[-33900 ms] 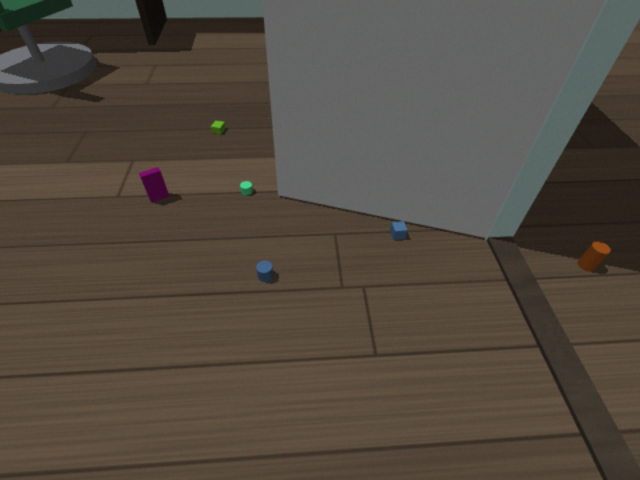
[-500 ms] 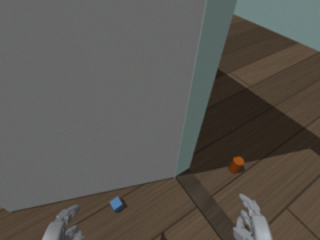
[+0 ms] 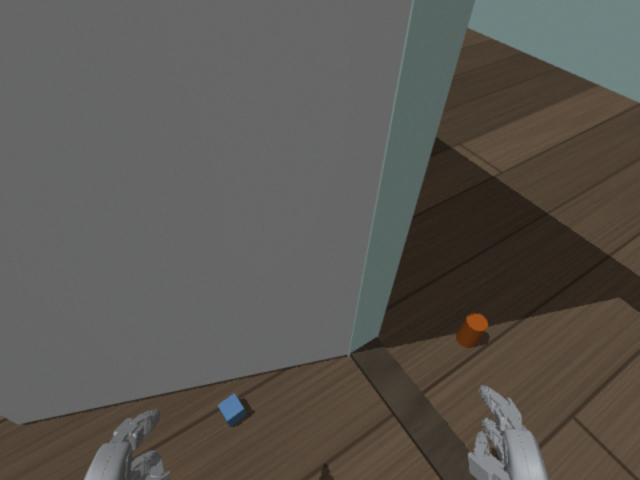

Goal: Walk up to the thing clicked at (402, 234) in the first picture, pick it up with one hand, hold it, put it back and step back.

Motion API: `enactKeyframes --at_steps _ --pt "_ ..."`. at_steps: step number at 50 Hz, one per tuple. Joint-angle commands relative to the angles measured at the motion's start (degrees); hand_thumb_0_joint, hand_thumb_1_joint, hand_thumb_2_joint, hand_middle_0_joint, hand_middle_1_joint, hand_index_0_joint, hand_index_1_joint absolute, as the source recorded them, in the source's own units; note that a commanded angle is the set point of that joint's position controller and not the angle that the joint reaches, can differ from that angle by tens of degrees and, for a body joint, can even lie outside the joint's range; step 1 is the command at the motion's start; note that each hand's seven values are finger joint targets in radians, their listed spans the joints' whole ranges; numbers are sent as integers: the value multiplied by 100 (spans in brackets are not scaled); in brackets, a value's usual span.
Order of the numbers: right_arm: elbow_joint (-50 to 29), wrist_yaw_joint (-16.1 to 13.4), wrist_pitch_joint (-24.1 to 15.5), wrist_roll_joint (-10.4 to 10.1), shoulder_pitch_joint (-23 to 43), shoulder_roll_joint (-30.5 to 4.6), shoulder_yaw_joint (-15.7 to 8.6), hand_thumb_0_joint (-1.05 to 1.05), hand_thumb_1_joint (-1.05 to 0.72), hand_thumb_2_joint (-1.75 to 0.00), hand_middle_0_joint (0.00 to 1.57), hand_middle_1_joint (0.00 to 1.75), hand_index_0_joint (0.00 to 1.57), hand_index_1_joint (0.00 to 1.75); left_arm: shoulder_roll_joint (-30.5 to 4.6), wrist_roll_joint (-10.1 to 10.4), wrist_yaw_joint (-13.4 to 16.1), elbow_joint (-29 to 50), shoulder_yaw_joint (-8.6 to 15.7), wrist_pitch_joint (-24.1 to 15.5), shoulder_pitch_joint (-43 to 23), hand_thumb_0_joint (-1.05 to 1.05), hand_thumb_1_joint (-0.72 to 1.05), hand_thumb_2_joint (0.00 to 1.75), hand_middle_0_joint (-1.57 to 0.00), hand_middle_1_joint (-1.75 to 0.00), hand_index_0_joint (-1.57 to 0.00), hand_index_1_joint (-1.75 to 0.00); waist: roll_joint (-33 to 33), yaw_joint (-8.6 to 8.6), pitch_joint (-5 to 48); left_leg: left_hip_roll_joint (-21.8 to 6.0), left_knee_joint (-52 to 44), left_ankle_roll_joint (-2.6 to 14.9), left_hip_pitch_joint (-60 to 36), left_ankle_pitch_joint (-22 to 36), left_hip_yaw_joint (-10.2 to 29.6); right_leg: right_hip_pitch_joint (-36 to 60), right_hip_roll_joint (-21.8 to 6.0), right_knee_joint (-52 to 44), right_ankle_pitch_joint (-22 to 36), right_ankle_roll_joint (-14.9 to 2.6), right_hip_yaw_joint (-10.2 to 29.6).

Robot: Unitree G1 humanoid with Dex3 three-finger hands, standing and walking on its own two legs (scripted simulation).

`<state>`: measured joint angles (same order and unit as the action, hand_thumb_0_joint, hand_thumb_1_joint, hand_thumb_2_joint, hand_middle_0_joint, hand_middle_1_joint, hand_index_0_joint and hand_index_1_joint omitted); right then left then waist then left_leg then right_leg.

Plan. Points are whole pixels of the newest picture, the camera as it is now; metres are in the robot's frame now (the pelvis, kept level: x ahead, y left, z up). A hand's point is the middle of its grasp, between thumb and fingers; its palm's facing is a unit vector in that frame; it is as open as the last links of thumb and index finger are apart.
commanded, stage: stand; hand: left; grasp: from above
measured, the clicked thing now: (232, 410) +0.45 +0.22 -0.68
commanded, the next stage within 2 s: none
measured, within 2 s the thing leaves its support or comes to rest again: neither
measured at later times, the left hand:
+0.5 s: hand out of the picture +0.06 +0.25 -0.11, palm faces +0.05 -0.94 -0.32, open 7.4 cm
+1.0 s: hand out of the picture +0.03 +0.25 -0.10, palm faces +0.05 -0.94 -0.34, open 7.4 cm
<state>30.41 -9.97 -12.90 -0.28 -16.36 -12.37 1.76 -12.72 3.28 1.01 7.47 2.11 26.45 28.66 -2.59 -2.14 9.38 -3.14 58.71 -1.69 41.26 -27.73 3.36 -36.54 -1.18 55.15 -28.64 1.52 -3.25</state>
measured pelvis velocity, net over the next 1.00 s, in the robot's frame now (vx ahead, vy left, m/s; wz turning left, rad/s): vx -0.01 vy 0.01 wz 0.03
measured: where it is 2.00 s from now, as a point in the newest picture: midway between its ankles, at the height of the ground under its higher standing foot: outside the picture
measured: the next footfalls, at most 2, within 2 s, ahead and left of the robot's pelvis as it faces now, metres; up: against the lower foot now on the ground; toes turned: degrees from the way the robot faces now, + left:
none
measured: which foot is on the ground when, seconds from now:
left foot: down 0.00-1.00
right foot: down 0.00-1.00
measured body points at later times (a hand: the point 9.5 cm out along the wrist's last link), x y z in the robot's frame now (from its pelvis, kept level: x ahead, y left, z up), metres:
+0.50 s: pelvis +0.00 +0.01 +0.05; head +0.02 +0.02 +0.50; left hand +0.06 +0.30 -0.09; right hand +0.08 -0.27 -0.08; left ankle +0.01 +0.13 -0.68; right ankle -0.01 -0.14 -0.68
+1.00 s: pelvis -0.01 +0.01 +0.07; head -0.01 +0.01 +0.52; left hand +0.02 +0.30 -0.07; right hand +0.07 -0.28 -0.07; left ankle +0.01 +0.13 -0.68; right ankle -0.01 -0.14 -0.68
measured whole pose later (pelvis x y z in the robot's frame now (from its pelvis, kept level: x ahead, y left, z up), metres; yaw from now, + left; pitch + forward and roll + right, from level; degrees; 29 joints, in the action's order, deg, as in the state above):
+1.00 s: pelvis -0.01 +0.01 +0.07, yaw +1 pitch -4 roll +0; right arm 63.6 -0.3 0.7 1.6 -8.3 -16.8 -2.1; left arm -17.5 -2.0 1.4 -64.8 2.2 0.0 10.2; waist -0.6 0.9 -3.4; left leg -0.7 23.4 -0.8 8.6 -10.7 1.8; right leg -4.7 -3.3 21.4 -12.5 2.4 -3.3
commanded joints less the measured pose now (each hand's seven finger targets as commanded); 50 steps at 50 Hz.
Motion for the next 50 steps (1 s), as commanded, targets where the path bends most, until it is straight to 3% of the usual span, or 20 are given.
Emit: enactKeyframes --at_steps 1,2,3,4,5,7,9,11,17,22,26,30,33,37,38,42,44,46,48,50 --pt "-890 -94 -339 -21 403 -721 -336 0 -90 -90 20 30 20 30 -641 -37 42 1210 315 -282 -102 0 90 90 -20 -30 -20 -30 -150 -8 450 245 -955 192 -750 1222 -142 116 203 -880 1229 -112 -102" --pt "-926 -102 -342 -25 434 -699 -321 0 -90 -90 20 30 20 30 -584 -48 45 1212 261 -291 -129 0 90 90 -20 -30 -20 -30 -115 -9 435 247 -929 192 -765 1308 -153 113 209 -898 1305 -103 -109" --pt "542 240 283 673 719 -1380 -531 0 -90 -90 20 30 20 30 -1125 -678 273 -798 326 -1510 -1790 0 90 90 -20 -30 -20 -30 341 434 -946 84 -1389 476 -703 2282 29 1200 -257 -1115 1269 -323 259" --pt "584 406 495 677 714 -1434 -630 0 -90 -90 20 30 20 30 -1229 -745 237 -1855 449 -1904 -1240 0 90 90 -20 -30 -20 -30 643 407 -379 114 -1355 534 -1088 2324 -111 1400 -328 -1236 1262 -519 577" --pt "408 497 610 694 744 -1463 -668 0 -90 -90 20 30 20 30 -1249 -704 197 -2080 409 -2098 -1118 0 90 90 -20 -30 -20 -30 597 320 -367 149 -1297 547 -1322 2329 -33 1159 -281 -1418 1474 -602 722" --pt "690 703 671 520 687 -1357 -640 0 -90 -90 20 30 20 30 -1310 -749 154 -2596 312 -2329 -1344 0 90 90 -20 -30 -20 -30 270 319 -85 158 -1510 522 -1673 2355 -15 1661 -414 -1274 1975 -515 745" --pt "931 846 730 332 728 -1270 -630 0 -90 -90 20 30 20 30 -1274 -644 123 -3110 354 -2370 -1577 0 90 90 -20 -30 -20 -30 438 349 -169 182 -1681 472 -1934 2223 -63 1627 -416 -1467 1810 -435 659" --pt "1100 912 823 303 829 -1211 -678 0 -90 -90 20 30 20 30 -1300 -618 142 -3549 358 -2433 -1703 0 90 90 -20 -30 -20 -30 634 367 -296 234 -1804 465 -1925 1611 -35 1633 -535 -1905 1253 -412 797" --pt "1641 910 977 347 854 -1326 -712 0 -90 -90 20 30 20 30 -1242 -590 157 -4688 347 -2643 -1865 0 90 90 -20 -30 -20 -30 141 371 -665 -1 -2572 544 -2267 1642 303 1924 -411 -2210 1397 -263 470" --pt "2053 831 1004 294 816 -1442 -699 0 -90 -90 20 30 20 30 -1215 -534 152 -5439 295 -2684 -1742 0 90 90 -20 -30 -20 -30 -154 393 -615 -218 -3108 501 -2769 2528 497 2464 -375 -2434 1979 -202 334" --pt "2350 793 1082 229 791 -1456 -682 0 -90 -90 20 30 20 30 -1375 -511 167 -5914 270 -2717 -1788 0 90 90 -20 -30 -20 -30 218 308 -748 -127 -3155 411 -2995 2865 281 2809 -546 -2932 2500 -237 438" --pt "2598 789 1130 200 871 -1525 -660 0 -90 -90 20 30 20 30 -1336 -508 152 -6270 210 -2662 -1832 0 90 90 -20 -30 -20 -30 -99 317 -1000 -250 -3807 389 -3023 1984 462 2851 -449 -3201 1807 -156 314" --pt "2687 798 1156 187 988 -1545 -659 0 -90 -90 20 30 20 30 -1378 -529 139 -6499 203 -2670 -1835 0 90 90 -20 -30 -20 -30 -9 324 -1162 -241 -4053 373 -2953 1495 505 2936 -472 -3371 1732 -147 315" --pt "2831 835 1183 167 984 -1473 -637 0 -90 -90 20 30 20 30 -1431 -542 124 -6690 180 -2734 -1845 0 90 90 -20 -30 -20 -30 260 310 -1235 -182 -3996 321 -3169 1778 388 2892 -551 -3685 1667 -147 383" --pt "2864 832 1183 168 919 -1523 -652 0 -90 -90 20 30 20 30 -1465 -528 124 -6707 189 -2734 -1936 0 90 90 -20 -30 -20 -30 161 241 -1151 -197 -4053 324 -3154 1703 382 2958 -552 -3686 1693 -142 396" --pt "2918 853 1212 174 1015 -1532 -633 0 -90 -90 20 30 20 30 -1507 -527 120 -6826 186 -2735 -1942 0 90 90 -20 -30 -20 -30 192 279 -1293 -192 -4159 315 -3029 1393 409 2955 -540 -3814 1486 -125 369" --pt "2929 865 1210 163 1056 -1494 -619 0 -90 -90 20 30 20 30 -1516 -538 115 -6856 178 -2752 -1955 0 90 90 -20 -30 -20 -30 360 286 -1319 -176 -4116 299 -3154 1660 380 2860 -561 -3888 1463 -132 381" --pt "2960 874 1229 171 1045 -1535 -620 0 -90 -90 20 30 20 30 -1545 -534 107 -6876 178 -2753 -2001 0 90 90 -20 -30 -20 -30 238 261 -1399 -169 -4125 293 -3053 1382 363 2817 -546 -3950 1193 -111 409" --pt "2982 873 1216 159 1058 -1548 -613 0 -90 -90 20 30 20 30 -1556 -520 100 -6876 174 -2764 -2012 0 90 90 -20 -30 -20 -30 173 259 -1237 -207 -4085 290 -3220 1705 347 2890 -596 -3946 1450 -148 442" --pt "3014 879 1223 164 1072 -1558 -601 0 -90 -90 20 30 20 30 -1569 -511 102 -6908 173 -2764 -2002 0 90 90 -20 -30 -20 -30 152 275 -1306 -192 -4119 286 -3100 1499 349 2907 -573 -3982 1354 -136 442"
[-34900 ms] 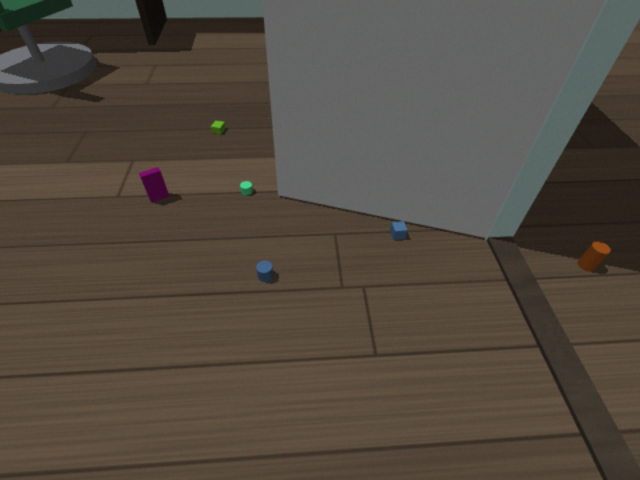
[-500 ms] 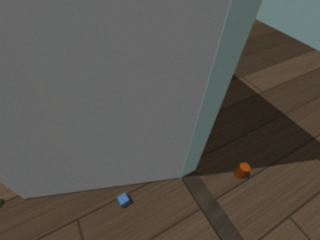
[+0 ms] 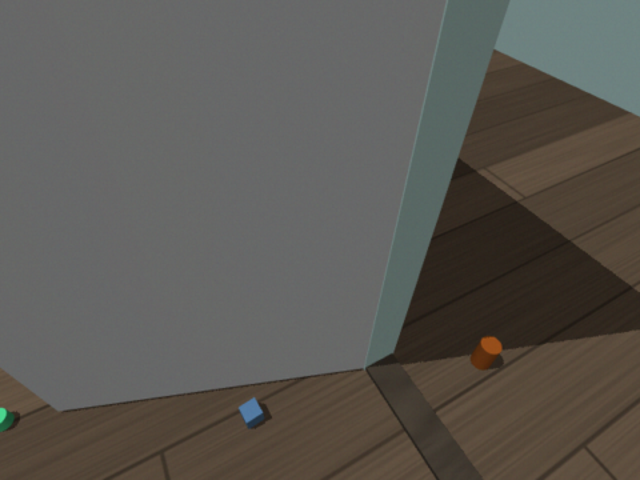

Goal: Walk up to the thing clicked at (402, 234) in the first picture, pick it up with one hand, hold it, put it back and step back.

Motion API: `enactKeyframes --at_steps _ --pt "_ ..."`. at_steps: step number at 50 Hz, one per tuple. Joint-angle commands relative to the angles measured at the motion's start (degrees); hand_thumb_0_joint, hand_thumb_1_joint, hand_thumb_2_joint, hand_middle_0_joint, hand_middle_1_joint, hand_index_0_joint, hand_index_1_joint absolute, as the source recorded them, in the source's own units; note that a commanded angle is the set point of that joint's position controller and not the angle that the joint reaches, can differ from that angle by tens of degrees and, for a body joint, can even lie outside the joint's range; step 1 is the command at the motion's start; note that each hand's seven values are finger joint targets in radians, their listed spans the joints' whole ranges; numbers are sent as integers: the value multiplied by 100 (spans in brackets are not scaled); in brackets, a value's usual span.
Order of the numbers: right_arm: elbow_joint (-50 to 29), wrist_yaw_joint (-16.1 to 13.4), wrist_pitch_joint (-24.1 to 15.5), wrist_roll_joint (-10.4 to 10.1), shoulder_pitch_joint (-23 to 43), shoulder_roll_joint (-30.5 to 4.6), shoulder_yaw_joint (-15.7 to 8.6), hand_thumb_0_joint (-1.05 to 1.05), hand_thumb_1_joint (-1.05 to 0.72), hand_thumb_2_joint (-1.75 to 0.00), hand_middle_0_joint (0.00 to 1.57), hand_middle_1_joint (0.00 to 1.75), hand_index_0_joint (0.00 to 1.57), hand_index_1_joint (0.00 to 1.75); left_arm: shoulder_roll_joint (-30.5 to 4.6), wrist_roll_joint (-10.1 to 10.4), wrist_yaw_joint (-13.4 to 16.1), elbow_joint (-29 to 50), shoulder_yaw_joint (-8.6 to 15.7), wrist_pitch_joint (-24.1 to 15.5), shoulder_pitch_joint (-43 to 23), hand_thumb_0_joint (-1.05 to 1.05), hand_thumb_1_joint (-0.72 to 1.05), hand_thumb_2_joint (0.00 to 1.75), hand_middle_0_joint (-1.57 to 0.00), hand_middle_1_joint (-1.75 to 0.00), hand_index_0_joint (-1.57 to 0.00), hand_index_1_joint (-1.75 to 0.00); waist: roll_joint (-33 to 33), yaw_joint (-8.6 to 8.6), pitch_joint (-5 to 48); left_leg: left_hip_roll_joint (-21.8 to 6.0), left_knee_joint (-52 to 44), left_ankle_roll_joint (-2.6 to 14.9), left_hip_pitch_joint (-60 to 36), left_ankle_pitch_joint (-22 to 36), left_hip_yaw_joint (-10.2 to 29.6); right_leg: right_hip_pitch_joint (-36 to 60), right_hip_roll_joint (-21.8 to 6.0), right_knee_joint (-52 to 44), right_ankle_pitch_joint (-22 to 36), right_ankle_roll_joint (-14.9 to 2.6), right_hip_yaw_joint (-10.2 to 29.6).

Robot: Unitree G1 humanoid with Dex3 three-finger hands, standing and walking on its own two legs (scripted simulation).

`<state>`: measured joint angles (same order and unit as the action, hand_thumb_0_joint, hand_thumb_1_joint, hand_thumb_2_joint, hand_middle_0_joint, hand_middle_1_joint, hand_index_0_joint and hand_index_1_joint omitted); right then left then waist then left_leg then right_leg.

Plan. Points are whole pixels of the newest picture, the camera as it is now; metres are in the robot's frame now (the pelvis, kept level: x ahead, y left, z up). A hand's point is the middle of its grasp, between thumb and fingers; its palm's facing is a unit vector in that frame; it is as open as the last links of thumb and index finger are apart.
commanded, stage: stand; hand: left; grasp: from above
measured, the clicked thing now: (251, 413) +0.46 +0.21 -0.75
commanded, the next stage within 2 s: step back in 1.58 s
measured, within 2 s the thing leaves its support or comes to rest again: neither
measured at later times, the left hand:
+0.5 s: hand out of the picture +0.08 +0.23 -0.16, palm faces +0.01 -0.94 -0.33, open 7.4 cm
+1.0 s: hand out of the picture +0.08 +0.23 -0.16, palm faces +0.01 -0.94 -0.34, open 7.4 cm
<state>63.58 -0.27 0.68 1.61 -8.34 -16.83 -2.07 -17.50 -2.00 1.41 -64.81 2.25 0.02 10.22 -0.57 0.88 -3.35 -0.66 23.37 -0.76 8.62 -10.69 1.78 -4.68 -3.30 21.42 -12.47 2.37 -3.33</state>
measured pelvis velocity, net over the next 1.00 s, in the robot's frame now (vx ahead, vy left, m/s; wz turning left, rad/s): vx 0.01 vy -0.02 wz -0.01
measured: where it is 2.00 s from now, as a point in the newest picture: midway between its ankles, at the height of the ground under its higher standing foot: outside the picture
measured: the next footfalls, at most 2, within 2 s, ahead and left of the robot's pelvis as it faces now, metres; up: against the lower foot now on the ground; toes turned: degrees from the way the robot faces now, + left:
none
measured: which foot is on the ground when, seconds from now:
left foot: down 0.00-1.00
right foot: down 0.00-1.00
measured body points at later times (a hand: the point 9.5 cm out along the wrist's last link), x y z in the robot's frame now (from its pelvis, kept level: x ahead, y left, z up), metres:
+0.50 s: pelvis +0.01 -0.01 +0.00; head +0.01 -0.01 +0.45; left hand +0.08 +0.28 -0.13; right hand +0.08 -0.30 -0.14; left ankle +0.03 +0.13 -0.74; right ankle -0.01 -0.14 -0.74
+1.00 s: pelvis +0.01 -0.02 +0.00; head +0.02 -0.02 +0.45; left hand +0.08 +0.28 -0.13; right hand +0.08 -0.31 -0.14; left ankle +0.03 +0.13 -0.74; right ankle -0.01 -0.14 -0.74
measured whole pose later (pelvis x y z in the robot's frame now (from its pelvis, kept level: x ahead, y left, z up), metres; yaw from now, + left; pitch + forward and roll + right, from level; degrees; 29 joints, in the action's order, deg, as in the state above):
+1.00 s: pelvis +0.01 -0.02 +0.00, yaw -1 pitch -3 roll +0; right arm 65.6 0.0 0.0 1.2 -6.2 -18.6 -0.3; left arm -18.6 -1.0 0.4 -65.7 1.9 -0.3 6.6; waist -0.5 0.3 -3.2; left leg -1.9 19.4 -2.1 7.0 -9.8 1.5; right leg -4.0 -2.1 18.9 -12.2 1.1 -3.1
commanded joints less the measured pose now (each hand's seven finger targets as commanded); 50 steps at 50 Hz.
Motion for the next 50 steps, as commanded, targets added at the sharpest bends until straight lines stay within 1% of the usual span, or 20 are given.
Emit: enactKeyframes --at_steps 1,4,7,11,14,19,22,23,24,25,28,31,34,37,40,41,44,45,48,50 --pt "-300 -91 -140 -30 252 -1131 -212 0 -90 -90 20 30 20 30 -1152 22 58 321 176 -120 -183 0 90 90 -20 -30 -20 -30 -41 -38 43 -448 -603 192 132 -144 503 -215 -379 -584 -164 -233 465" --pt "-283 -94 -143 -30 320 -1115 -179 0 -90 -90 20 30 20 30 -1123 31 52 289 163 -127 -212 0 90 90 -20 -30 -20 -30 -23 -14 13 -472 -593 189 128 25 493 -214 -397 -561 -75 -242 466" --pt "-240 -101 -175 -37 249 -1152 -158 0 -90 -90 20 30 20 30 -1138 48 51 298 162 -151 -285 0 90 90 -20 -30 -20 -30 61 -48 186 -502 -513 180 -67 639 457 -107 -422 -542 453 -251 488" --pt "-210 -106 -163 -48 276 -1195 -130 0 -90 -90 20 30 20 30 -1175 68 50 280 169 -145 -339 0 90 90 -20 -30 -20 -30 -7 -53 236 -515 -535 178 -64 705 428 -8 -413 -552 520 -236 464" --pt "-194 -120 -168 -49 310 -1219 -114 0 -90 -90 20 30 20 30 -1163 73 45 252 167 -142 -347 0 90 90 -20 -30 -20 -30 30 -43 320 -559 -491 176 -185 1013 396 48 -435 -519 807 -246 465" --pt "-173 -113 -169 -60 375 -1267 -105 0 -90 -90 20 30 20 30 -1147 58 22 233 152 -131 -386 0 90 90 -20 -30 -20 -30 18 -38 160 -558 -602 146 -98 660 416 -74 -386 -610 391 -236 439" --pt "-151 -106 -168 -61 381 -1262 -99 0 -90 -90 20 30 20 30 -1187 71 16 243 159 -128 -441 0 90 90 -20 -30 -20 -30 38 -45 166 -564 -602 140 -83 703 406 -47 -391 -621 443 -245 438" --pt "-155 -104 -181 -53 384 -1271 -98 0 -90 -90 20 30 20 30 -1192 81 19 253 164 -151 -444 0 90 90 -20 -30 -20 -30 -4 -42 337 -594 -528 161 -190 1028 383 74 -440 -575 807 -249 484" --pt "-151 -100 -183 -62 362 -1266 -88 0 -90 -90 20 30 20 30 -1192 85 16 247 158 -158 -442 0 90 90 -20 -30 -20 -30 56 -50 336 -591 -523 160 -177 1091 379 85 -436 -583 928 -238 478" --pt "-141 -99 -181 -54 313 -1243 -84 0 -90 -90 20 30 20 30 -1248 93 18 266 175 -160 -493 0 90 90 -20 -30 -20 -30 117 -80 307 -582 -580 136 -143 1057 367 86 -428 -567 884 -242 467" --pt "-150 -107 -180 -53 414 -1286 -88 0 -90 -90 20 30 20 30 -1216 95 17 270 169 -147 -526 0 90 90 -20 -30 -20 -30 -20 -49 368 -609 -570 149 -150 1120 369 133 -434 -548 875 -249 443" --pt "-121 -98 -172 -61 411 -1279 -76 0 -90 -90 20 30 20 30 -1212 92 0 242 150 -143 -520 0 90 90 -20 -30 -20 -30 61 -56 256 -587 -641 134 -56 846 389 86 -411 -639 590 -250 445" --pt "-130 -91 -201 -68 433 -1302 -62 0 -90 -90 20 30 20 30 -1218 93 -11 275 151 -156 -552 0 90 90 -20 -30 -20 -30 -59 -56 356 -624 -621 150 -180 1034 381 107 -432 -580 810 -263 448" --pt "-126 -93 -195 -62 425 -1327 -67 0 -90 -90 20 30 20 30 -1262 100 -8 281 159 -148 -595 0 90 90 -20 -30 -20 -30 4 -79 380 -621 -635 151 -173 1015 364 90 -442 -594 810 -271 463" --pt "-117 -86 -201 -69 431 -1343 -59 0 -90 -90 20 30 20 30 -1255 104 -25 274 150 -145 -600 0 90 90 -20 -30 -20 -30 -68 -94 304 -617 -668 124 -176 929 355 20 -427 -593 663 -267 474" --pt "-113 -83 -194 -70 481 -1330 -61 0 -90 -90 20 30 20 30 -1243 95 -26 262 143 -143 -541 0 90 90 -20 -30 -20 -30 -56 -55 291 -619 -678 129 -174 790 373 -37 -417 -625 562 -267 444" --pt "-123 -83 -202 -65 484 -1350 -68 0 -90 -90 20 30 20 30 -1274 102 -24 282 150 -150 -574 0 90 90 -20 -30 -20 -30 -32 -58 406 -640 -629 142 -213 1084 360 72 -437 -581 795 -281 462" --pt "-99 -84 -193 -66 439 -1343 -57 0 -90 -90 20 30 20 30 -1282 104 -28 266 145 -147 -567 0 90 90 -20 -30 -20 -30 -39 -82 361 -604 -679 124 -140 887 342 58 -430 -606 649 -270 464" --pt "-114 -78 -212 -73 466 -1325 -50 0 -90 -90 20 30 20 30 -1315 110 -31 276 149 -153 -549 0 90 90 -20 -30 -20 -30 13 -72 404 -642 -652 134 -272 1173 361 34 -445 -552 875 -289 469" --pt "-107 -79 -208 -71 449 -1355 -59 0 -90 -90 20 30 20 30 -1306 114 -29 271 145 -159 -534 0 90 90 -20 -30 -20 -30 -5 -75 423 -637 -622 128 -278 1182 344 52 -444 -578 903 -289 472"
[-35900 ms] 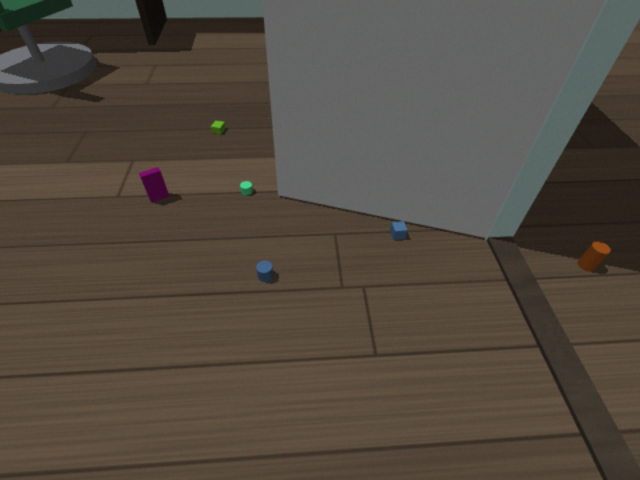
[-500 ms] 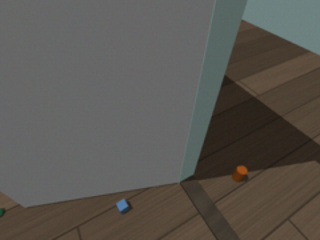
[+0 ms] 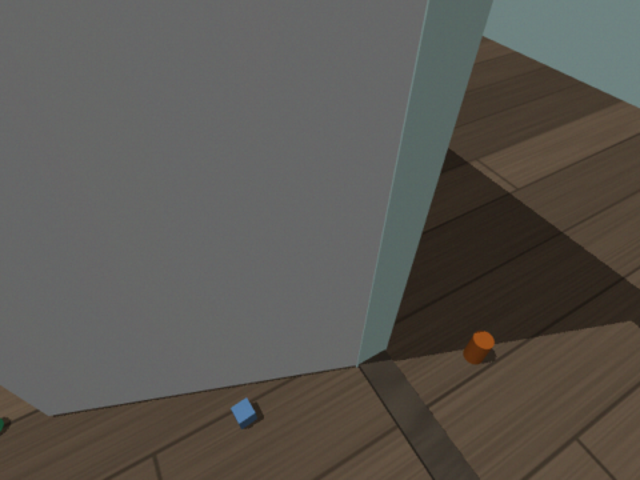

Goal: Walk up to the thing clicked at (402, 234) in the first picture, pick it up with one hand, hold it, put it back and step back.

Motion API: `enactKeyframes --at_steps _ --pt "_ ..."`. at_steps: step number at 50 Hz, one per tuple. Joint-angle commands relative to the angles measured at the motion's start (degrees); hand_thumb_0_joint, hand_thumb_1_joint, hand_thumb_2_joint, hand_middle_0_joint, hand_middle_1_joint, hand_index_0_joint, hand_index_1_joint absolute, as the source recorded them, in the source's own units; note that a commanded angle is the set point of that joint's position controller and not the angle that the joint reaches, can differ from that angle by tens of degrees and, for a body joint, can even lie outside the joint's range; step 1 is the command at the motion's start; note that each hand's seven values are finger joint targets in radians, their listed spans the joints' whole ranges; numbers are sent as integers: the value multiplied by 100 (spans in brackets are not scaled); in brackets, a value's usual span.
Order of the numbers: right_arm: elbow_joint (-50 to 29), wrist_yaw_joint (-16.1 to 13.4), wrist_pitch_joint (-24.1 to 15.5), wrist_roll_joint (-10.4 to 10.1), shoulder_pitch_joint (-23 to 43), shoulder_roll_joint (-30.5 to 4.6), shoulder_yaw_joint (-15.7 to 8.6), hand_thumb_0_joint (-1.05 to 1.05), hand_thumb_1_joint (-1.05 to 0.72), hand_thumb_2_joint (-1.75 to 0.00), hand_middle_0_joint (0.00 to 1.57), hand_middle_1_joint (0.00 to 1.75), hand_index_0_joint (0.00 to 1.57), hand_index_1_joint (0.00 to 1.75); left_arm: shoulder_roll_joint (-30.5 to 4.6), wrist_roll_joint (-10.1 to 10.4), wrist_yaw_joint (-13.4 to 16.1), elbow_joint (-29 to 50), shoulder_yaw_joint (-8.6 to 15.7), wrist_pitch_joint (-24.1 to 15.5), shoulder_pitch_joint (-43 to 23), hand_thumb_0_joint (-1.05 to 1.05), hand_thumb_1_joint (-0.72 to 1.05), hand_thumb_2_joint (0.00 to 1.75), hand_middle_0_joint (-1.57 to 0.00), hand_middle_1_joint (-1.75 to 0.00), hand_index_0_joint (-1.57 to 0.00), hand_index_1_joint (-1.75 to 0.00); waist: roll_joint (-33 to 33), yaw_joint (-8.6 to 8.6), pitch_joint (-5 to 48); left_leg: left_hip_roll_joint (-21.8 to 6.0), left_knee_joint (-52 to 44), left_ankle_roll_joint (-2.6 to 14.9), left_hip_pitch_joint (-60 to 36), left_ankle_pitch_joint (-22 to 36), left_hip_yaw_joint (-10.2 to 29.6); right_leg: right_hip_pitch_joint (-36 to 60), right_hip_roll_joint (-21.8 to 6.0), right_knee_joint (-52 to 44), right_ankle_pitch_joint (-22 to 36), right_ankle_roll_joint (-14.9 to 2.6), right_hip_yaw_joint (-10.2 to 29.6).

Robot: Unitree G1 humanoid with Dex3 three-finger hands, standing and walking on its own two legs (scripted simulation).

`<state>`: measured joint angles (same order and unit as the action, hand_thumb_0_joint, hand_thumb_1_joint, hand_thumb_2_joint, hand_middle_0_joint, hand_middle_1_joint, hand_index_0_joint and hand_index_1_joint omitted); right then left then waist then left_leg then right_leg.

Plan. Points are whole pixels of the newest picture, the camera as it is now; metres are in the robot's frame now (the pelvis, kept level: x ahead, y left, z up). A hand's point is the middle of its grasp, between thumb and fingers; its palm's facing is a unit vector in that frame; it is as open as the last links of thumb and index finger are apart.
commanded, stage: stand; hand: left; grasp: from above
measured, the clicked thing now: (244, 413) +0.45 +0.23 -0.75
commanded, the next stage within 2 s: step back in 0.58 s
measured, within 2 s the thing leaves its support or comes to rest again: neither
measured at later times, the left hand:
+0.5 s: hand out of the picture +0.07 +0.24 -0.16, palm faces +0.01 -0.94 -0.34, open 7.4 cm
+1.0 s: hand out of the picture +0.10 +0.31 -0.18, palm faces +0.01 -0.93 -0.36, open 7.4 cm
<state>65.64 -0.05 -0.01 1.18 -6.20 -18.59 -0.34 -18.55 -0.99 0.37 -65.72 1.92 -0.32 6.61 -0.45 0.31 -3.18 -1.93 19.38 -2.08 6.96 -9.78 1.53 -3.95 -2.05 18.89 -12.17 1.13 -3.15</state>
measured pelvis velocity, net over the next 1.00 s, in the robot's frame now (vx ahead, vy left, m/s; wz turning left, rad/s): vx -0.06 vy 0.05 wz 0.02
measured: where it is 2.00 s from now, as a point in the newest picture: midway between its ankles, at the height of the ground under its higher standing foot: outside the picture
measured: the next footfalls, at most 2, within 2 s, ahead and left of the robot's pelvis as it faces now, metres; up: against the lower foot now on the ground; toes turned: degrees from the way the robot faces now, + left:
right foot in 1.30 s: -0.10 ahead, -0.08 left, +0.00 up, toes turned -2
left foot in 1.66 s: -0.19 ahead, +0.16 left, +0.00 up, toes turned -2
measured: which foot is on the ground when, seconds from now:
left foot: down 0.00-1.00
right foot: down 0.00-0.88, up 0.90-1.00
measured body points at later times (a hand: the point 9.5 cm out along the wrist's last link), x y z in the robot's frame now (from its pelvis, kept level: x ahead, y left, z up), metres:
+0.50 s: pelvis +0.00 -0.01 +0.00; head +0.01 -0.01 +0.45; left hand +0.07 +0.29 -0.13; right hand +0.07 -0.30 -0.14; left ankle +0.01 +0.14 -0.75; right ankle -0.02 -0.13 -0.75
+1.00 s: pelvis -0.06 +0.05 -0.02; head +0.02 +0.08 +0.42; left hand +0.09 +0.36 -0.16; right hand +0.01 -0.27 -0.13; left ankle -0.04 +0.14 -0.75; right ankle -0.07 -0.12 -0.68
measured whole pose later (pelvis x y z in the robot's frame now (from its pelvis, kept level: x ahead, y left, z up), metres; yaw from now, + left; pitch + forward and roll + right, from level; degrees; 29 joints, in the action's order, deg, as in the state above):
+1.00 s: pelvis -0.06 +0.05 -0.02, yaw +1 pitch -1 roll -1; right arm 53.6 0.4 2.2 1.7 -8.8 -20.1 -2.6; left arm -23.5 0.4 2.2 -51.6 4.2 3.9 -0.5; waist 3.4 -1.6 -12.2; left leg 1.8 36.0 2.5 17.3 -17.2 0.8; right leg -26.1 5.0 62.8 -30.8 -1.6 10.4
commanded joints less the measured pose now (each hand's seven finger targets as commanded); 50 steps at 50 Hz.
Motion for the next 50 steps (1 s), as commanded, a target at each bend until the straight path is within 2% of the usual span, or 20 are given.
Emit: enactKeyframes --at_steps 1,13,28,29,32,33,34,35,36,37,40,41,42,43,44,45,46,47,49,50 --pt "-313 -103 -142 -23 192 -1201 -230 0 -90 -90 20 30 20 30 -1202 16 72 389 181 -127 -199 0 90 90 -20 -30 -20 -30 -42 -29 503 -513 -210 279 -108 1099 336 50 -583 -284 936 -174 462" --pt "-320 -81 -118 -24 211 -1207 -231 0 -90 -90 20 30 20 30 -1224 11 57 381 163 -127 -162 0 90 90 -20 -30 -20 -30 -33 -29 286 -493 -314 246 71 650 380 -70 -554 -392 500 -180 464" --pt "-347 -84 -137 -41 179 -1219 -199 0 -90 -90 20 30 20 30 -1277 32 45 441 159 -133 -186 0 90 90 -20 -30 -20 -30 32 -33 392 -544 -250 239 -102 1033 349 -62 -572 -294 902 -199 499" --pt "-546 -40 -37 -94 386 -1559 -330 0 -90 -90 20 30 20 30 -1721 163 55 516 440 -68 -202 0 90 90 -20 -30 -20 -30 46 -36 -232 -389 485 397 477 2029 362 -356 -543 183 1994 -268 542" --pt "-837 -31 67 -188 184 -1332 -361 0 -90 -90 20 30 20 30 -1755 173 90 816 519 -9 -99 0 90 90 -20 -30 -20 -30 401 -84 327 36 1614 387 544 1661 -14 -288 -982 292 2772 -804 794" --pt "-906 -27 123 -182 41 -1345 -412 0 -90 -90 20 30 20 30 -1808 130 94 999 548 19 -292 0 90 90 -20 -30 -20 -30 707 -125 506 232 2170 388 577 664 -90 -397 -1316 222 2735 -1085 1048" --pt "-1009 -7 183 -154 54 -1320 -453 0 -90 -90 20 30 20 30 -1789 77 99 1155 551 33 -458 0 90 90 -20 -30 -20 -30 950 -136 519 430 2804 428 768 -1076 -21 -594 -1653 199 2782 -1366 1281" --pt "-1103 15 248 -109 -59 -1378 -506 0 -90 -90 20 30 20 30 -1852 -11 104 1322 565 37 -575 0 90 90 -20 -30 -20 -30 1048 -129 518 420 3519 504 859 -1948 228 -926 -1924 247 2649 -1592 1439" --pt "-1151 34 290 -120 -310 -1355 -513 0 -90 -90 20 30 20 30 -1863 -51 113 1462 569 46 -789 0 90 90 -20 -30 -20 -30 1117 -277 432 321 3713 532 898 -2072 375 -1160 -1962 365 2592 -1639 1329" --pt "-1198 46 297 -156 -443 -1322 -516 0 -90 -90 20 30 20 30 -1806 -56 116 1569 545 53 -960 0 90 90 -20 -30 -20 -30 1131 -357 374 265 3577 546 1014 -2007 410 -1112 -1819 552 2663 -1540 1163" --pt "-1296 39 217 -109 -517 -1338 -540 0 -90 -90 20 30 20 30 -1689 -47 126 1707 484 113 -805 0 90 90 -20 -30 -20 -30 1029 -211 522 205 2070 475 1150 -1182 41 -482 -1373 1346 2648 -1116 857" --pt "-1258 34 172 -61 -614 -1302 -547 0 -90 -90 20 30 20 30 -1666 9 116 1729 466 165 -761 0 90 90 -20 -30 -20 -30 892 -245 519 263 1207 450 970 -484 -130 -439 -1186 1709 2450 -960 715" --pt "-1315 17 129 10 -648 -1359 -586 0 -90 -90 20 30 20 30 -1601 59 100 1796 448 228 -649 0 90 90 -20 -30 -20 -30 458 -248 479 103 562 444 703 1194 63 -616 -871 2204 1962 -727 560" --pt "-1454 -14 70 143 -559 -1783 -700 0 -90 -90 20 30 20 30 -1239 152 102 1867 399 298 -443 0 90 90 -20 -30 -20 -30 -644 -125 529 -891 327 640 277 2932 1516 -1395 -23 3140 262 -400 431" --pt "-1501 -12 40 76 -543 -2268 -771 0 -90 -90 20 30 20 30 -1129 156 162 1903 388 347 -423 0 90 90 -20 -30 -20 -30 -1241 -151 599 -1468 433 1076 -47 4270 2229 -2088 768 3804 -2485 -341 915" --pt "-1561 -32 25 32 -559 -2388 -812 0 -90 -90 20 30 20 30 -1266 112 241 1838 415 359 -449 0 90 90 -20 -30 -20 -30 -1273 -331 764 -1710 381 1283 54 3997 2716 -2081 836 4412 -2785 -337 1525" --pt "-1638 -73 29 12 -315 -2139 -765 0 -90 -90 20 30 20 30 -1371 94 274 1792 430 380 -541 0 90 90 -20 -30 -20 -30 -834 -260 741 -1507 457 1136 124 3598 2240 -2143 790 4757 -2517 -370 1758" --pt "-1718 -111 33 21 19 -1929 -692 0 -90 -90 20 30 20 30 -1417 147 273 1745 425 384 -359 0 90 90 -20 -30 -20 -30 -772 -53 733 -1190 599 951 -24 3421 1634 -2358 805 5017 -2178 -356 1702" --pt "-1852 -177 20 40 129 -1697 -645 0 -90 -90 20 30 20 30 -1479 162 263 1651 434 371 2 0 90 90 -20 -30 -20 -30 -880 127 721 -1054 749 1093 -210 3083 1253 -2447 719 5116 -1700 -267 1530" --pt "-1878 -180 18 40 49 -1594 -638 0 -90 -90 20 30 20 30 -1489 118 248 1642 450 357 60 0 90 90 -20 -30 -20 -30 -764 83 752 -1018 750 1126 -270 2990 1168 -2394 714 5151 -1645 -189 1423"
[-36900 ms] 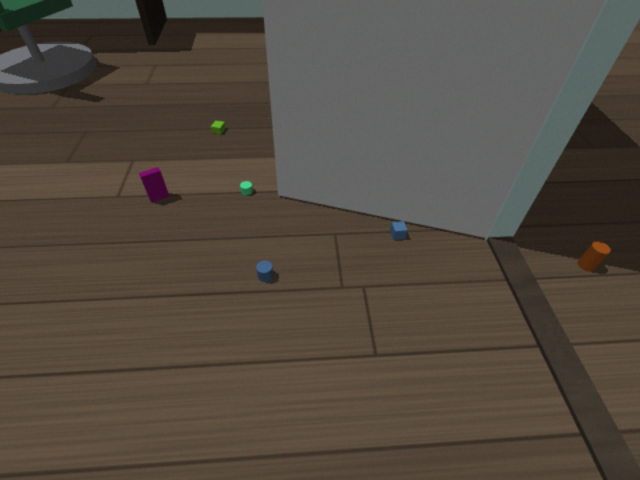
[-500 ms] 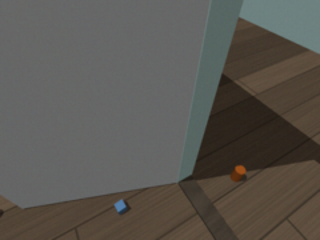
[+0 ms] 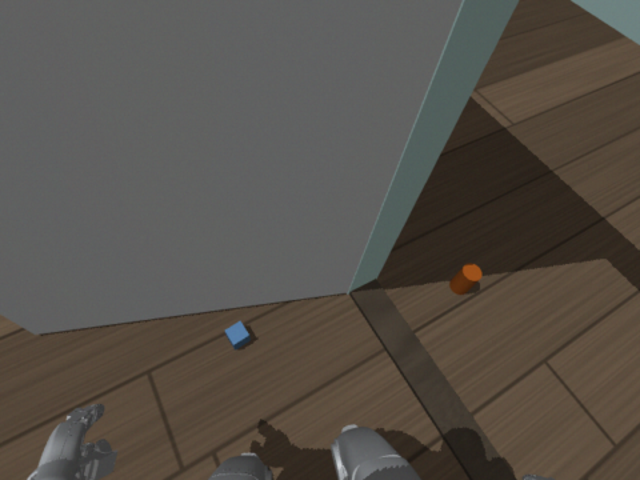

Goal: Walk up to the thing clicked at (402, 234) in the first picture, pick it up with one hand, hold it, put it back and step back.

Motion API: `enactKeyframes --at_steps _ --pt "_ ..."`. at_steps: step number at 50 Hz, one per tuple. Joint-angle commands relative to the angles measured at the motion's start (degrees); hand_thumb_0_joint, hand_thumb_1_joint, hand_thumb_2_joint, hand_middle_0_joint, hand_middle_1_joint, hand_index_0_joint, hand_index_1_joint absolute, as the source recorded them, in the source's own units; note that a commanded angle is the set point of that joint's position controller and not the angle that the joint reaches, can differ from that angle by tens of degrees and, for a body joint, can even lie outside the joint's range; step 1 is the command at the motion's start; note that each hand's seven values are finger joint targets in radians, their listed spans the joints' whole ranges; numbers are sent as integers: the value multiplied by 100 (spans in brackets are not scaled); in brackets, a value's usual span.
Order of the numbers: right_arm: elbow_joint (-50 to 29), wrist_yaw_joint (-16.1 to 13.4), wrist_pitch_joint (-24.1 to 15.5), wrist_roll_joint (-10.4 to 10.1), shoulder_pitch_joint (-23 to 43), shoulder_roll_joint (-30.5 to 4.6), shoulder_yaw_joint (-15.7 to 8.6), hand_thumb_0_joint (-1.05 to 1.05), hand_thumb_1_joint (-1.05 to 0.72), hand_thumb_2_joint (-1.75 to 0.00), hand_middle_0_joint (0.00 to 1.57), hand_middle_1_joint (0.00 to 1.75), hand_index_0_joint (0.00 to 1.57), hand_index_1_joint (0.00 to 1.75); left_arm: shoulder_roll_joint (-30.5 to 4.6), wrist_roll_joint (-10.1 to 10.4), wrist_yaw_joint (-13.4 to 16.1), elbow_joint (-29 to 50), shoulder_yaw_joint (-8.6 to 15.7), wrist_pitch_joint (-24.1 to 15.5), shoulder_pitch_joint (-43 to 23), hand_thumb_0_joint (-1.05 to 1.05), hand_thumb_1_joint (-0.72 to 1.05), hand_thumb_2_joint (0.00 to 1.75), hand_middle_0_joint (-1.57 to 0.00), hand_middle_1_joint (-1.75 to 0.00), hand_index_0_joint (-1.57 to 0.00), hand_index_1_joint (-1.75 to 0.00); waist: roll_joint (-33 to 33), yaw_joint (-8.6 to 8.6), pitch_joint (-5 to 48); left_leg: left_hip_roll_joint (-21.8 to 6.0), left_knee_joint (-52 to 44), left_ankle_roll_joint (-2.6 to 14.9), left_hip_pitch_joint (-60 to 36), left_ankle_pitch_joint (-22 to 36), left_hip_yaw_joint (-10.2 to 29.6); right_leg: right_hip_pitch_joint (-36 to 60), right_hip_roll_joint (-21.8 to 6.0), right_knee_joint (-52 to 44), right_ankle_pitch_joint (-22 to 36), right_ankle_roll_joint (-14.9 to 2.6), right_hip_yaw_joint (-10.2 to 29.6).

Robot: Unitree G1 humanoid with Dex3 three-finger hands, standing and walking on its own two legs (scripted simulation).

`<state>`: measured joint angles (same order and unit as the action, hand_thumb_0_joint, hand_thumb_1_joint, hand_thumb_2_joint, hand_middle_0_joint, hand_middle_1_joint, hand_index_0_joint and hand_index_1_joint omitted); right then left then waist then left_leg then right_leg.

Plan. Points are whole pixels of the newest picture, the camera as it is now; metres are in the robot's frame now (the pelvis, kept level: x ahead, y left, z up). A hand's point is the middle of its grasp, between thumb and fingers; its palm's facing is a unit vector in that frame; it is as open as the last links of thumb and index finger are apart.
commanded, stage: step back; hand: left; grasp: from above
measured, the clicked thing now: (237, 335) +0.51 +0.17 -0.73
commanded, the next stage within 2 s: none
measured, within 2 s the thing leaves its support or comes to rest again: neither
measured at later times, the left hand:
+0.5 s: hand out of the picture +0.01 +0.25 -0.13, palm faces -0.05 -0.91 -0.41, open 7.4 cm
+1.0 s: hand out of the picture -0.15 +0.27 -0.16, palm faces -0.07 -0.92 -0.39, open 7.4 cm
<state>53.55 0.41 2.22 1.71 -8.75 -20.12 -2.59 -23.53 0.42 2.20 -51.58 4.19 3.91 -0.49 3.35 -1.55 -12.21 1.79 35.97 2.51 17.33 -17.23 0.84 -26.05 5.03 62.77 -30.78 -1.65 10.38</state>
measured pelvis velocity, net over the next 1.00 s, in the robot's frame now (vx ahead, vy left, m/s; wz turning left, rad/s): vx -0.26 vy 0.00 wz -0.09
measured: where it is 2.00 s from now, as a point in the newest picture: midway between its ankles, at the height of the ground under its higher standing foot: outside the picture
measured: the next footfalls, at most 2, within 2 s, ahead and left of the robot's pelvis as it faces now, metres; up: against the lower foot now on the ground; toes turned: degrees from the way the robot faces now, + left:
right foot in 0.30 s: -0.04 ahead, -0.12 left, +0.00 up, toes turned -3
left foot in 0.66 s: -0.13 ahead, +0.12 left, +0.00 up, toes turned -3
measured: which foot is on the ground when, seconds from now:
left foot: down 0.00-0.32, up 0.34-0.64, down 0.66-1.00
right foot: up 0.00-0.28, down 0.30-0.66, up 0.68-1.00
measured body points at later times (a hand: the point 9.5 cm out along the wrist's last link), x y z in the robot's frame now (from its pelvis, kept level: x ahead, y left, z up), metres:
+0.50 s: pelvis -0.10 -0.01 +0.00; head -0.05 -0.03 +0.45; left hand +0.01 +0.29 -0.10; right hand -0.02 -0.33 -0.13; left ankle -0.12 +0.12 -0.65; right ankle -0.08 -0.12 -0.73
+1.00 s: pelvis -0.26 +0.00 -0.01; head -0.20 +0.01 +0.44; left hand -0.14 +0.32 -0.13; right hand -0.15 -0.31 -0.11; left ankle -0.17 +0.12 -0.73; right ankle -0.30 -0.14 -0.70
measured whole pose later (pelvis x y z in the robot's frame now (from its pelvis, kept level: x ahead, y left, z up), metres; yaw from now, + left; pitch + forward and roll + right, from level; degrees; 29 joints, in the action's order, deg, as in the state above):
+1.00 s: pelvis -0.26 +0.00 -0.01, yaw -5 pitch -3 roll -1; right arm 46.0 -0.4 1.4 2.0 -6.2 -20.9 -1.7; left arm -23.0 -0.7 0.4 -48.2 5.4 3.3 10.2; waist 1.0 0.7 -10.5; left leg -2.8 36.6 0.4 21.9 -12.1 -1.1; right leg -17.2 2.0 49.9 -27.9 1.0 4.5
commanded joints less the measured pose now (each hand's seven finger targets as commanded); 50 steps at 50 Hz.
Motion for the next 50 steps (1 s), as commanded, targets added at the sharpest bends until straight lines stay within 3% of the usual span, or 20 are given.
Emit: enactKeyframes --at_steps 1,5,8,11,14,15,16,17,20,25,29,31,32,33,34,35,38,45,49,50 --pt "-675 -233 -210 -4 188 -1395 -408 0 -90 -90 20 30 20 30 -962 -46 49 246 235 -82 762 0 90 90 -20 -30 -20 -30 -1082 197 1671 -1461 -855 817 -1541 3853 1286 -187 -16 628 136 182 1" --pt "-644 -272 -197 -35 -316 -1440 -453 0 -90 -90 20 30 20 30 -906 -88 -4 509 240 -151 510 0 90 90 -20 -30 -20 -30 -1039 -138 1508 -1604 -797 1039 -2014 3908 1329 -343 -123 -400 11 285 -171" --pt "-775 -267 -188 -35 -172 -1558 -466 0 -90 -90 20 30 20 30 -871 -109 -33 486 268 -176 738 0 90 90 -20 -30 -20 -30 -1077 -104 1545 -1891 -851 1303 -1755 3407 1472 2 -275 -904 27 237 -382" --pt "-902 -233 -165 -44 117 -1640 -435 0 -90 -90 20 30 20 30 -849 -153 -113 411 302 -231 1049 0 90 90 -20 -30 -20 -30 -1116 23 1682 -1767 -770 1108 -1103 2544 1305 743 -422 -1887 345 102 -764" --pt "-884 -176 -81 -132 408 -1523 -347 0 -90 -90 20 30 20 30 -812 -221 -146 209 354 -308 1700 0 90 90 -20 -30 -20 -30 -856 337 1649 -1298 -301 450 61 1427 898 1936 -561 -3675 1844 -160 -690" --pt "-923 -165 -76 -177 279 -1299 -286 0 -90 -90 20 30 20 30 -1226 -300 -145 339 444 -356 1565 0 90 90 -20 -30 -20 -30 228 203 1539 -659 501 51 1009 386 536 2168 -1463 -3988 2071 -502 770" --pt "-963 -202 -50 -195 504 -1170 -278 0 -90 -90 20 30 20 30 -1727 -193 -165 487 542 -338 1281 0 90 90 -20 -30 -20 -30 1183 405 1140 377 1833 -208 1095 -1621 129 1118 -2588 -4565 2362 -1433 1926" --pt "-864 -241 -25 -135 507 -1332 -352 0 -90 -90 20 30 20 30 -1811 -269 -137 723 529 -380 939 0 90 90 -20 -30 -20 -30 990 372 843 342 2920 -268 873 -1913 752 399 -2942 -4572 2690 -1805 2359" --pt "-579 -206 -41 -235 -169 -1275 -301 0 -90 -90 20 30 20 30 -1201 -205 -62 875 411 -374 278 0 90 90 -20 -30 -20 -30 293 -67 884 565 3449 -242 845 -997 948 720 -1847 -4090 3544 -1083 420" --pt "-754 -239 -98 -169 21 -1233 -225 0 -90 -90 20 30 20 30 -1017 -245 -18 983 382 -352 1001 0 90 90 -20 -30 -20 -30 448 434 1300 347 2294 -423 1292 -1369 588 2401 -1936 -3592 4295 -1162 280" --pt "-743 -181 -131 -105 -192 -1159 -266 0 -90 -90 20 30 20 30 -1159 -222 -18 1077 368 -271 971 0 90 90 -20 -30 -20 -30 702 374 1512 50 473 -284 459 -1110 125 2302 -1889 -3247 4446 -1014 160" --pt "-541 -151 -172 -73 -688 -1146 -312 0 -90 -90 20 30 20 30 -1220 -140 -65 1181 352 -209 714 0 90 90 -20 -30 -20 -30 586 67 1596 19 -942 -175 -409 146 -148 1737 -1742 -2863 3952 -776 -5" --pt "-550 -150 -204 -33 -680 -1304 -371 0 -90 -90 20 30 20 30 -1093 -128 -85 1195 290 -176 820 0 90 90 -20 -30 -20 -30 186 75 1593 -235 -1236 -70 -741 734 303 1251 -1504 -2669 3250 -471 -98" --pt "-634 -145 -223 81 -604 -1797 -496 0 -90 -90 20 30 20 30 -850 -101 -100 1270 239 -167 866 0 90 90 -20 -30 -20 -30 -1030 78 1622 -1479 -1444 386 -1081 1408 2000 218 -765 -1752 1730 -109 -497" --pt "-745 -95 -199 19 -306 -2363 -576 0 -90 -90 20 30 20 30 -974 -83 -19 1324 330 -169 413 0 90 90 -20 -30 -20 -30 -1791 -169 1360 -2345 -1743 1260 -187 2167 2864 56 24 -626 -612 70 -599" --pt "-748 -124 -228 41 -150 -2300 -579 0 -90 -90 20 30 20 30 -1019 -176 36 1221 383 -164 297 0 90 90 -20 -30 -20 -30 -1474 -212 1178 -2529 -1779 1558 277 2117 3159 134 77 374 -771 62 57" --pt "-885 -212 -249 35 448 -1611 -343 0 -90 -90 20 30 20 30 -908 -30 1 923 372 -152 987 0 90 90 -20 -30 -20 -30 -967 336 1114 -1669 -1240 990 -271 2826 1440 -299 130 1141 92 11 147" --pt "-956 -252 -214 2 -126 -1595 -415 0 -90 -90 20 30 20 30 -849 -120 -87 953 351 -204 990 0 90 90 -20 -30 -20 -30 -1223 -75 1395 -1694 -835 1300 -1337 3098 1256 -134 -139 -448 2 395 -403" --pt "-1084 -197 -120 5 115 -1749 -444 0 -90 -90 20 30 20 30 -816 -124 -159 733 370 -247 1412 0 90 90 -20 -30 -20 -30 -1588 75 1686 -1534 -750 959 -842 2212 1131 930 -356 -2354 553 175 -914" --pt "-1117 -187 -89 -27 280 -1804 -460 0 -90 -90 20 30 20 30 -769 -142 -178 569 369 -259 1789 0 90 90 -20 -30 -20 -30 -1615 278 1793 -1481 -604 819 -565 1916 1023 1391 -387 -3124 1102 74 -1056"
